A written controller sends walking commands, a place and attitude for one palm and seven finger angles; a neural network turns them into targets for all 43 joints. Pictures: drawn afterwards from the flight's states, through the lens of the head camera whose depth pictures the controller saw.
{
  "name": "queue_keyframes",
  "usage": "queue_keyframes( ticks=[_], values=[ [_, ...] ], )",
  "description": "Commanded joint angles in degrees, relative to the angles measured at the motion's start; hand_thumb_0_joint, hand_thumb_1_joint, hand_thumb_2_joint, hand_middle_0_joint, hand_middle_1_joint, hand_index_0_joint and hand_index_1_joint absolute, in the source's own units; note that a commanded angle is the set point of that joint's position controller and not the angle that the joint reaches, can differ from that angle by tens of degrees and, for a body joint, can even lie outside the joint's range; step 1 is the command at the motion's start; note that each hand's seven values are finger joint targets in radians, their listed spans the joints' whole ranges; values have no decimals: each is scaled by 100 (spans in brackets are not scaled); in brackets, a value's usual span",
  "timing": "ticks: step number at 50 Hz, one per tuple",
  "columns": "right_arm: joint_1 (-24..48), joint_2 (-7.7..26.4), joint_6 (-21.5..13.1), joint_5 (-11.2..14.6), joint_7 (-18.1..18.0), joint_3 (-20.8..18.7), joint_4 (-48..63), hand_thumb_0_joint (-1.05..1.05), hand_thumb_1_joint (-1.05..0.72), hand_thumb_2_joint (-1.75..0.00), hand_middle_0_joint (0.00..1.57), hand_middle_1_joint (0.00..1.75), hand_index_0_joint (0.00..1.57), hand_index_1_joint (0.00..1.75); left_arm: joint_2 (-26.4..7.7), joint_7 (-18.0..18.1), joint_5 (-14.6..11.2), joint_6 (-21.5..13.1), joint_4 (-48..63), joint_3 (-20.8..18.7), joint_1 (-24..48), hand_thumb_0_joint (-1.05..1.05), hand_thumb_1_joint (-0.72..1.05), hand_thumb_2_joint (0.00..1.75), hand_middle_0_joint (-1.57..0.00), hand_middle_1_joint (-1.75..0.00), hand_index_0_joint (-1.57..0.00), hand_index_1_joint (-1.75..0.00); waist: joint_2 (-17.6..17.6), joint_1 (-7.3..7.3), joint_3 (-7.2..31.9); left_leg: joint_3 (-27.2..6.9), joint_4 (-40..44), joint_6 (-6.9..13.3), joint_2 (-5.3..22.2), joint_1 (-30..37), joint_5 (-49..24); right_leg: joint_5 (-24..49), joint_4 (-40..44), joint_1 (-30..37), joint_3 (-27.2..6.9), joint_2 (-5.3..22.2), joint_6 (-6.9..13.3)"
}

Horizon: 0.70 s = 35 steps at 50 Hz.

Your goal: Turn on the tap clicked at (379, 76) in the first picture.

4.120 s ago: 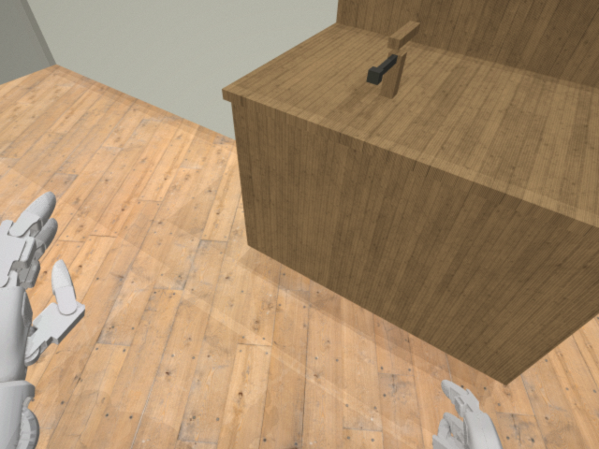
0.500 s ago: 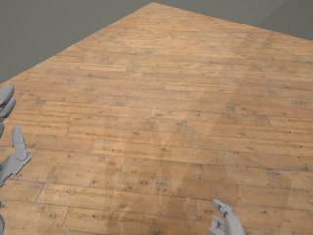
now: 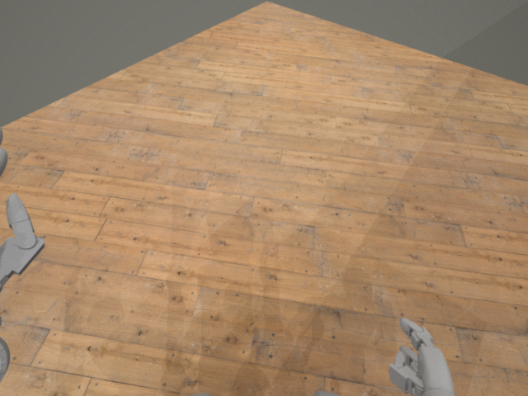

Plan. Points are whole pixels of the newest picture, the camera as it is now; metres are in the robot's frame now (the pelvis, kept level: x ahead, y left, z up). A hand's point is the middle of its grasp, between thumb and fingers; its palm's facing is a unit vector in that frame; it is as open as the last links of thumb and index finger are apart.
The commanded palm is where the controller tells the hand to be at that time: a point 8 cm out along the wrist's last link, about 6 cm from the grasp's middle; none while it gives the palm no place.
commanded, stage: walk around to get in front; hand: left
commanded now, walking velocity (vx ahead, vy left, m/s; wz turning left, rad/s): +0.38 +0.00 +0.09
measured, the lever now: out of the picture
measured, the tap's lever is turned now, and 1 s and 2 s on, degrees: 0 0 0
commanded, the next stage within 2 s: walk to a spot facing it in 0.60 s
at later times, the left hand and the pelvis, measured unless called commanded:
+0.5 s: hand (86, 172) +0.33 +0.24 +0.19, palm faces +0.49 -0.77 -0.40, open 7.4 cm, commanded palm +0.27 +0.28 +0.19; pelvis +0.15 -0.02 +0.01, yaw +7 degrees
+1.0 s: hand (134, 113) +0.46 +0.22 +0.18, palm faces +0.51 -0.75 -0.42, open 7.4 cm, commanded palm +0.40 +0.25 +0.19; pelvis +0.26 -0.04 +0.00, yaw +4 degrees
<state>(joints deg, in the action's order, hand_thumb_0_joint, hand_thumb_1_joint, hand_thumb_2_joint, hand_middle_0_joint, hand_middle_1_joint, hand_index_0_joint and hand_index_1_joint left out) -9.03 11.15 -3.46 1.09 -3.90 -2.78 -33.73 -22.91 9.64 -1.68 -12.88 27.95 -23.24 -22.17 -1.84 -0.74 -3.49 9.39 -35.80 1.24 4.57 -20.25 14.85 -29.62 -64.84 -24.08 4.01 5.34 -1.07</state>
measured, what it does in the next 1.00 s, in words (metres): walks ahead: right foot, then left foot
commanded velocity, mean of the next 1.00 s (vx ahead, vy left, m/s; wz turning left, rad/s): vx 0.23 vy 0.00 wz -0.06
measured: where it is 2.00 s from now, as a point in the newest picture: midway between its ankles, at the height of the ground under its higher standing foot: (269, 390)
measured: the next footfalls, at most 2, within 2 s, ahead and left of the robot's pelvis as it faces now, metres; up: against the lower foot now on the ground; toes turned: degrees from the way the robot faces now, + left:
right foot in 0.18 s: +0.16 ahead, -0.15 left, +0.00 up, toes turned -9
left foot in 0.52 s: +0.26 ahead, +0.12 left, +0.00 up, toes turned +17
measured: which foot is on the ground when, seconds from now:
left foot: down 0.00-0.18, up 0.20-0.50, down 0.52-0.92, up 0.94-1.00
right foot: up 0.00-0.16, down 0.18-0.54, up 0.56-0.88, down 0.90-1.00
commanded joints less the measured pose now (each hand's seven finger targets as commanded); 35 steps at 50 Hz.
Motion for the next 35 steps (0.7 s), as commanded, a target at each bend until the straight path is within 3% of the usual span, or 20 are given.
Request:
queue_keyframes(
  ticks=[1,2,5,7,8,9,10,12,13,17,21,24,25,26,27,28,29,31,33,35],
  values=[
    [151,664,-445,-33,66,-102,755,0,-90,-90,20,30,20,30,-728,16,-30,-466,2054,-466,-391,0,90,90,-20,-30,-20,-30,1652,93,978,-1697,1813,990,1399,1142,-750,563,904,-732,76,198,-76],
    [158,653,-484,-39,78,-79,742,0,-90,-90,20,30,20,30,-679,17,-40,-448,1976,-464,-528,0,90,90,-20,-30,-20,-30,1705,113,992,-1326,1843,887,1287,847,-641,730,1409,-239,248,118,-83],
    [141,617,-488,-73,26,-23,716,0,-90,-90,20,30,20,30,-736,22,-53,-380,1578,-587,-587,0,90,90,-20,-30,-20,-30,1532,120,947,-941,1554,644,1144,487,-107,1117,2701,732,728,-180,-138],
    [150,569,-379,-63,-37,-9,661,0,-90,-90,20,30,20,30,-679,8,-33,-248,1099,-537,-416,0,90,90,-20,-30,-20,-30,869,155,1022,-594,653,400,880,-32,674,1363,3412,1739,827,-299,-110],
    [106,493,-329,-43,-48,-9,643,0,-90,-90,20,30,20,30,-755,12,4,-197,978,-558,-210,0,90,90,-20,-30,-20,-30,6,179,1084,-274,-636,239,520,-570,1034,900,3961,2183,80,145,118],
    [104,335,-269,-47,-43,40,709,0,-90,-90,20,30,20,30,-951,21,53,-104,744,-622,-221,0,90,90,-20,-30,-20,-30,-1755,208,1058,2,-2507,-2,-228,-1916,1654,526,4729,2719,-2374,1485,788],
    [433,529,-333,-69,-28,45,787,0,-90,-90,20,30,20,30,-1131,42,-50,-81,748,-778,30,0,90,90,-20,-30,-20,-30,-1786,291,875,-736,-3544,-96,-221,-2533,1747,509,5164,2626,-3480,2209,1190],
    [285,590,-302,-45,21,13,548,0,-90,-90,20,30,20,30,-917,-74,-64,-167,617,-545,60,0,90,90,-20,-30,-20,-30,-1172,161,499,-1044,-4086,-208,118,-2607,995,472,5143,2230,-2790,2024,1171],
    [322,590,-231,-37,32,32,472,0,-90,-90,20,30,20,30,-869,-94,-47,-232,718,-494,113,0,90,90,-20,-30,-20,-30,-979,125,424,-1007,-4079,-270,220,-2512,750,918,5078,2057,-1983,1878,1080],
    [375,583,-144,-71,13,47,549,0,-90,-90,20,30,20,30,-816,-15,33,-287,1203,-371,157,0,90,90,-20,-30,-20,-30,-593,118,527,-604,-2169,-206,305,-1501,469,2011,4897,1619,-392,1543,887],
    [309,481,-219,-109,-3,-19,846,0,-90,-90,20,30,20,30,-868,160,17,-280,1781,-506,-196,0,90,90,-20,-30,-20,-30,-668,329,748,113,-363,-106,-33,-593,332,2414,4579,1945,-120,1434,890],
    [28,549,-214,-107,-82,-106,884,0,-90,-90,20,30,20,30,-789,234,-1,-253,1759,-469,-227,0,90,90,-20,-30,-20,-30,-223,137,912,362,670,-104,-282,595,-317,2237,3631,1702,313,1096,597],
    [-69,637,-226,-78,-115,-152,927,0,-90,-90,20,30,20,30,-753,222,-1,-324,1961,-390,9,0,90,90,-20,-30,-20,-30,392,11,1110,138,903,-3,-195,1328,-382,2316,2575,1338,540,857,406],
    [-81,825,-238,-51,-120,-227,971,0,-90,-90,20,30,20,30,-788,230,19,-402,2048,-468,144,0,90,90,-20,-30,-20,-30,1763,-64,1323,-1409,1306,411,651,2104,-545,1424,1062,347,788,308,92],
    [-26,817,-251,-54,-61,-194,987,0,-90,-90,20,30,20,30,-808,230,1,-474,1867,-509,146,0,90,90,-20,-30,-20,-30,2560,-4,1257,-3425,1697,1116,1828,2603,-1828,-680,-242,-915,427,-278,-31],
    [85,718,-273,-80,-18,-102,871,0,-90,-90,20,30,20,30,-1119,160,43,-469,1379,-660,121,0,90,90,-20,-30,-20,-30,2059,-10,1243,-3829,1842,1356,2108,2285,-1198,-540,-867,-1245,-163,-78,56],
    [119,706,-297,-33,8,-172,828,0,-90,-90,20,30,20,30,-1221,93,-6,-459,1446,-825,71,0,90,90,-20,-30,-20,-30,1606,11,1198,-3786,1694,1451,2104,2235,-1135,-369,-996,-1541,-397,69,11],
    [113,674,-305,17,79,-187,765,0,-90,-90,20,30,20,30,-895,3,-18,-445,1763,-627,-143,0,90,90,-20,-30,-20,-30,1239,29,1017,-2752,1653,1298,1765,1896,-1094,94,-755,-1724,-313,228,-81],
    [97,632,-383,20,131,-138,762,0,-90,-90,20,30,20,30,-682,-29,-62,-436,2092,-490,-451,0,90,90,-20,-30,-20,-30,1480,75,1067,-1869,1741,1034,1427,1475,-1069,595,-21,-1276,-77,207,-122],
    [105,608,-468,-16,142,-91,766,0,-90,-90,20,30,20,30,-625,-49,-61,-414,2043,-467,-596,0,90,90,-20,-30,-20,-30,1586,89,1014,-1332,1866,849,1249,954,-1089,939,895,-575,171,130,-143]
  ],
)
